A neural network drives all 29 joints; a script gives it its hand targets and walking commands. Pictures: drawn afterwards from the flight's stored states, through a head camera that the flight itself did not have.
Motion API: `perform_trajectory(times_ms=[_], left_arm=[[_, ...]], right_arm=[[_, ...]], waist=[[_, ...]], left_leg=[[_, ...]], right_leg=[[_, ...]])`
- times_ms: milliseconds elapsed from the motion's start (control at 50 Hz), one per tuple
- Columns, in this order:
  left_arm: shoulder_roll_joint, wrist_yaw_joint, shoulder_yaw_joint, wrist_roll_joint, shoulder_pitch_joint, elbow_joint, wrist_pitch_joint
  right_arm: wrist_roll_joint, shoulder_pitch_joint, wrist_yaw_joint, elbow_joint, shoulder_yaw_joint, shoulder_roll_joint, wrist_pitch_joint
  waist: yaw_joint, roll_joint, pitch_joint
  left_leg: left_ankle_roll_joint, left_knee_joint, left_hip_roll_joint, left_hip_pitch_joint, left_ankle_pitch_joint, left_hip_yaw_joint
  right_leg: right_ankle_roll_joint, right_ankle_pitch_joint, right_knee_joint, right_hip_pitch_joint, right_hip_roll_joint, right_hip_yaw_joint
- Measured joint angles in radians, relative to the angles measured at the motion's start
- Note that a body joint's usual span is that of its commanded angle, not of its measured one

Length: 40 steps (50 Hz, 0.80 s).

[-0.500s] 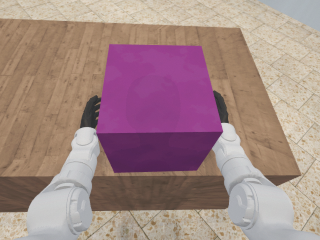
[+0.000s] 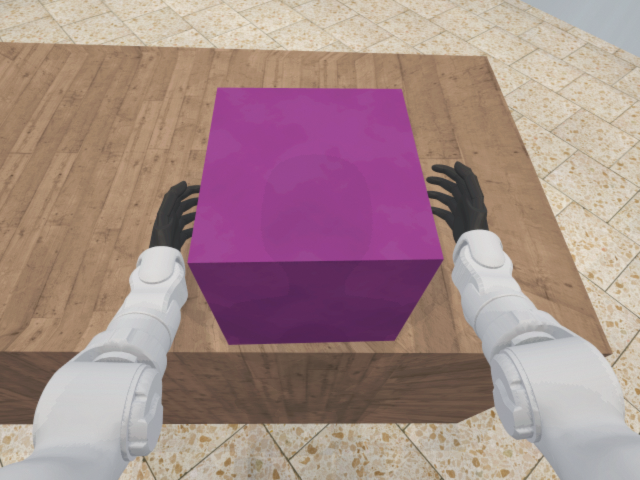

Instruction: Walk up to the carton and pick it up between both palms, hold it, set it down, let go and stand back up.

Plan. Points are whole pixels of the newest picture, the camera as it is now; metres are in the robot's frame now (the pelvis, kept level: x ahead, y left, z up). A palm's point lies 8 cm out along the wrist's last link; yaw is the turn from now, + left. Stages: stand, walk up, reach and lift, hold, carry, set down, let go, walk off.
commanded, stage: set down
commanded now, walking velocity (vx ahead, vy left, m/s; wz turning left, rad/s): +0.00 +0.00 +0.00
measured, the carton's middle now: (311, 222) +0.46 +0.05 +0.02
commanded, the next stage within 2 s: none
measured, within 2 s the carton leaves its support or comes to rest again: neither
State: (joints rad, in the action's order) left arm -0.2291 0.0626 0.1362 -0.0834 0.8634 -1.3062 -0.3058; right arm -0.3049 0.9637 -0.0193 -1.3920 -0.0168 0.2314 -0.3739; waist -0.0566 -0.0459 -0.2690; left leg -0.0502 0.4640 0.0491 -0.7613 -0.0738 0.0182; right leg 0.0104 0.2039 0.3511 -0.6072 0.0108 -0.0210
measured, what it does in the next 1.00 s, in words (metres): shifts its weight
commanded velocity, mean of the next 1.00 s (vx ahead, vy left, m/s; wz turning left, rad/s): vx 0.00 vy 0.00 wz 0.00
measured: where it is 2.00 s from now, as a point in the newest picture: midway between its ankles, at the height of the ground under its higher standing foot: outside the picture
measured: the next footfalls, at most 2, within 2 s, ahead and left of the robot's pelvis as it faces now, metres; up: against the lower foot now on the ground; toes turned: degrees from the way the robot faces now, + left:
none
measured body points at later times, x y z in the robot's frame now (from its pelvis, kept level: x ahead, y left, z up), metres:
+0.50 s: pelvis -0.02 +0.00 +0.00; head +0.06 +0.01 +0.44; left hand +0.36 +0.24 +0.01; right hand +0.40 -0.18 +0.03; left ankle +0.00 +0.14 -0.73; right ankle -0.06 -0.11 -0.74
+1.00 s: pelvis -0.06 +0.01 +0.01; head -0.05 +0.03 +0.46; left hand +0.25 +0.23 +0.02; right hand +0.28 -0.19 +0.03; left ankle +0.00 +0.15 -0.74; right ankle -0.06 -0.11 -0.74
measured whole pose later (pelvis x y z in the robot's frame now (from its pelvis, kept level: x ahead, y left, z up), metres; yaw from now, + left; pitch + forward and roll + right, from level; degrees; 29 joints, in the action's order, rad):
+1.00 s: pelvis -0.06 +0.01 +0.01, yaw +0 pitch +5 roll -1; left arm -0.15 0.12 0.02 -0.10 0.20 -0.54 -0.05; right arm -0.37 0.27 0.09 -0.80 -0.09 0.31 -0.22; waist -0.06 -0.04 -0.10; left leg -0.04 0.40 0.06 -0.38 -0.12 0.02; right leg 0.00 0.20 0.38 -0.28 0.02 -0.02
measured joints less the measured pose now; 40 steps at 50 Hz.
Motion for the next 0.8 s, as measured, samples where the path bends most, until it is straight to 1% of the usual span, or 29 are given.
perform_trajectory(times_ms=[100,200,320,420,480,540,620,700,800], left_arm=[[-0.001,-0.029,0.000,0.000,-0.025,0.014,-0.002],[-0.001,-0.050,0.001,0.000,-0.064,0.025,-0.012],[0.000,-0.063,0.004,-0.014,-0.107,0.042,-0.030],[0.001,-0.067,0.006,-0.017,-0.169,0.102,-0.027],[0.004,-0.067,0.006,-0.018,-0.229,0.187,-0.011],[0.009,-0.067,0.003,-0.017,-0.307,0.308,0.016],[0.016,-0.064,-0.013,-0.017,-0.417,0.488,0.076],[0.030,-0.044,-0.032,-0.018,-0.512,0.641,0.139],[0.056,-0.006,-0.071,-0.018,-0.603,0.749,0.210]], right_arm=[[-0.042,-0.084,0.000,0.075,-0.051,0.011,-0.012],[-0.068,-0.162,0.000,0.150,-0.079,0.025,-0.002],[-0.087,-0.215,0.000,0.232,-0.099,0.040,0.015],[-0.091,-0.246,0.000,0.269,-0.105,0.041,0.026],[-0.093,-0.277,0.000,0.290,-0.105,0.041,0.029],[-0.098,-0.325,0.009,0.321,-0.105,0.041,0.029],[-0.099,-0.414,0.033,0.381,-0.105,0.048,0.028],[-0.099,-0.507,0.060,0.449,-0.105,0.061,0.033],[-0.099,-0.607,0.094,0.528,-0.105,0.075,0.058]], waist=[[-0.003,0.000,0.002],[-0.003,0.006,0.006],[-0.003,0.010,0.018],[-0.003,0.010,0.029],[-0.003,0.010,0.041],[-0.003,0.010,0.059],[-0.003,0.010,0.091],[-0.003,0.010,0.129],[-0.003,0.010,0.166]], left_leg=[[0.000,0.000,0.000,0.000,0.035,0.000],[0.000,0.000,0.004,0.008,0.048,0.000],[0.000,-0.008,0.006,0.024,0.047,0.000],[0.000,-0.021,0.006,0.052,0.030,0.000],[0.000,-0.026,0.006,0.079,0.011,0.000],[0.000,-0.030,0.006,0.115,-0.011,0.000],[0.000,-0.043,0.006,0.179,-0.037,0.000],[0.006,-0.054,0.006,0.245,-0.050,0.000],[0.012,-0.056,0.006,0.316,-0.048,0.000]], right_leg=[[0.000,-0.007,0.000,0.002,0.000,0.000],[-0.012,-0.009,0.007,0.007,0.005,0.000],[-0.015,-0.009,0.022,0.010,0.007,0.000],[-0.015,-0.008,0.026,0.027,0.008,0.000],[-0.015,-0.008,0.026,0.049,0.008,0.000],[-0.015,-0.005,0.026,0.082,0.008,0.000],[-0.015,-0.002,0.027,0.137,0.008,0.001],[-0.015,-0.003,0.027,0.197,0.008,0.002],[-0.015,-0.006,0.027,0.268,0.008,0.002]])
